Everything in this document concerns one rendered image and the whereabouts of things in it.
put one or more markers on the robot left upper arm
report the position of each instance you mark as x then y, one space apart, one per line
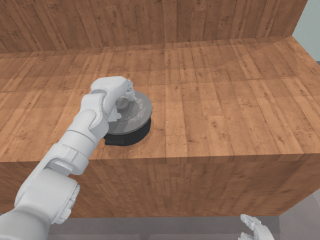
48 200

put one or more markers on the lid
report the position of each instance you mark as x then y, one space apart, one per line
134 118

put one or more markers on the knob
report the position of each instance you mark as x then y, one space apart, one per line
122 104

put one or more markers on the table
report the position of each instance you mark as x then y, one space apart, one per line
235 123

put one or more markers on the pot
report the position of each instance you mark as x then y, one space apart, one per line
129 138

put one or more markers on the left robot forearm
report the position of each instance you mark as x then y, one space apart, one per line
70 155

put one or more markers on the left robot hand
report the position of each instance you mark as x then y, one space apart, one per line
119 86

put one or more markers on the right robot hand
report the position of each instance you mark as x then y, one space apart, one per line
261 232

